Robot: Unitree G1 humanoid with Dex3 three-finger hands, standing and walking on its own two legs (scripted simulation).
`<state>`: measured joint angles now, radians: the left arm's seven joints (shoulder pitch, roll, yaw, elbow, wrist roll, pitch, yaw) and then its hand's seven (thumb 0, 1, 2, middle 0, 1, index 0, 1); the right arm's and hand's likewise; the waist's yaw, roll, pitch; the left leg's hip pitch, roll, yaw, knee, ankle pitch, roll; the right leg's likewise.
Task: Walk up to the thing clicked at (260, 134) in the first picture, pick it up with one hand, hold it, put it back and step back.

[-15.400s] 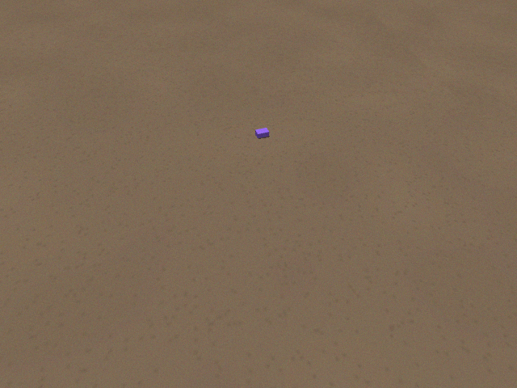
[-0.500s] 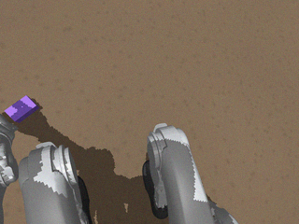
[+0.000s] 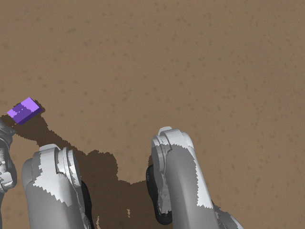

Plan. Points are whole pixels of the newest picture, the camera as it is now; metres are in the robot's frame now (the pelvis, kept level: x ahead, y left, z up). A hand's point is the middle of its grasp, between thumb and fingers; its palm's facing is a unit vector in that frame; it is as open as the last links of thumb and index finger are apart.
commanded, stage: rise first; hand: left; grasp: from above
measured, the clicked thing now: (25, 111) +0.44 +0.31 -0.29
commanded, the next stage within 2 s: approach in 0.66 s
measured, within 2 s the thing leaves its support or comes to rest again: neither
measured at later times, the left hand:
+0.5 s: hand out of the picture +0.40 +0.34 -0.19, palm faces -0.29 -0.32 -0.90, open 12.6 cm
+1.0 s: hand out of the picture +0.41 +0.33 -0.17, palm faces -0.28 -0.28 -0.92, open 13.8 cm
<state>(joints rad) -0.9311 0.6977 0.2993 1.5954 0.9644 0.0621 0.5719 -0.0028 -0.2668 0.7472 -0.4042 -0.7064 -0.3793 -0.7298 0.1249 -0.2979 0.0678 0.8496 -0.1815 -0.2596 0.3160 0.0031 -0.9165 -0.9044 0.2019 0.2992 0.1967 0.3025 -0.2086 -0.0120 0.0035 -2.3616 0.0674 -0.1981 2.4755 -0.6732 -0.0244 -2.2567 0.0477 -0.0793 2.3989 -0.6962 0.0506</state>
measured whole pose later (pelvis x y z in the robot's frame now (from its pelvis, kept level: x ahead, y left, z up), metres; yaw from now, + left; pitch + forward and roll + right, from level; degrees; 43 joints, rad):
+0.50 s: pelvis +0.00 +0.00 +0.00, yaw +0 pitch +31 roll -8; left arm -0.95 0.72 0.31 1.65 0.97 0.05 0.60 0.00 -0.28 0.76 -0.38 -0.73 -0.36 -0.75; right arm 0.13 -0.30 0.08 0.87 -0.20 -0.28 0.33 0.00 -0.92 -0.90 0.20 0.30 0.20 0.30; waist -0.22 -0.02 0.02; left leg -2.36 0.07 -0.21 2.48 -0.67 -0.03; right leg -2.26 0.05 -0.09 2.40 -0.69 0.05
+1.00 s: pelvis +0.00 +0.00 +0.00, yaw +0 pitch +31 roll -8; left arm -0.98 0.67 0.24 1.63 0.97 0.08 0.60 0.00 -0.49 0.93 -0.25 -0.83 -0.21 -0.87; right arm 0.13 -0.30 0.07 0.87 -0.19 -0.29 0.33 0.00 -0.91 -0.90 0.20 0.30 0.20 0.30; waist -0.22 -0.01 -0.02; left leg -2.36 0.06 -0.19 2.46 -0.67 -0.03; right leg -2.25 0.05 -0.08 2.39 -0.70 0.05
